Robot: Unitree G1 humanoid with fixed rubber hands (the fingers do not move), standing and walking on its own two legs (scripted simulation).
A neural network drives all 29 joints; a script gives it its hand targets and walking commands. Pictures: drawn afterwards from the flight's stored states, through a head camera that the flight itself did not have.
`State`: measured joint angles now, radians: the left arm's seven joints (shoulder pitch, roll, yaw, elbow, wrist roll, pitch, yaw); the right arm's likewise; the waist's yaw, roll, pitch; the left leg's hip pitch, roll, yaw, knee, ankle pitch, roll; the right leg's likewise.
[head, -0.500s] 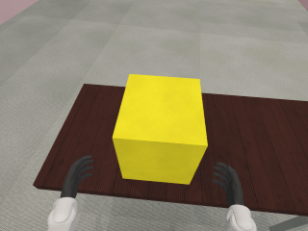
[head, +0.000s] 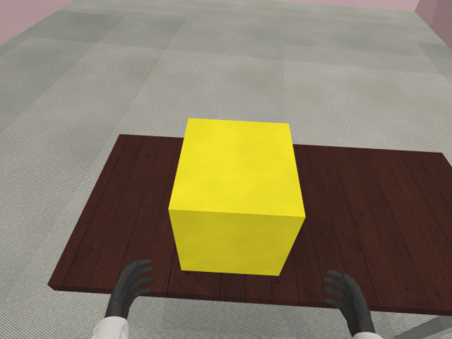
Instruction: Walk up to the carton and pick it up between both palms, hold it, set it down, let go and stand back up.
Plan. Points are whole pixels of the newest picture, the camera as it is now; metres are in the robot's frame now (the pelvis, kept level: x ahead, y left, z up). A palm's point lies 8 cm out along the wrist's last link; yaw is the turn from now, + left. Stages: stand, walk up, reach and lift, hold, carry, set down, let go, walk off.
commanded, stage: set down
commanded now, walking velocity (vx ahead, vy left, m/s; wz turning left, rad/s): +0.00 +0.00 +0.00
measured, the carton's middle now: (234, 198) +0.45 -0.01 -0.06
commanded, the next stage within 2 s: let go in 0.32 s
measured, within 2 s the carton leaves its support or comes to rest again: neither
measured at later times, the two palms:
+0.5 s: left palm (113, 331) +0.16 +0.21 -0.07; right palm out of the picture +0.15 -0.22 -0.08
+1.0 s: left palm out of the picture +0.14 +0.23 -0.09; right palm out of the picture +0.10 -0.29 -0.10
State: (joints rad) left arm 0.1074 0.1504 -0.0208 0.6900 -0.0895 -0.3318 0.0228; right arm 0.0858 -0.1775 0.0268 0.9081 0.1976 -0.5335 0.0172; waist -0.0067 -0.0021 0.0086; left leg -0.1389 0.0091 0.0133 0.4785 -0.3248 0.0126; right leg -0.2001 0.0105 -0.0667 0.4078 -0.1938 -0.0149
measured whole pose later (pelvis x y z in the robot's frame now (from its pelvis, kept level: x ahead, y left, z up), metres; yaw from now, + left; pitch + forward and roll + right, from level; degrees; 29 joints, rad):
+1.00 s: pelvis -0.01 -0.02 -0.01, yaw -5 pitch +0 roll -1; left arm 0.25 0.26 0.03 0.59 0.04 0.02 0.00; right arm 0.22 -0.28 -0.06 0.68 -0.03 0.04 0.01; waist 0.01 0.01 0.02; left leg -0.19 0.05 0.08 0.56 -0.37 0.00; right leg -0.30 0.05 0.00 0.52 -0.22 -0.03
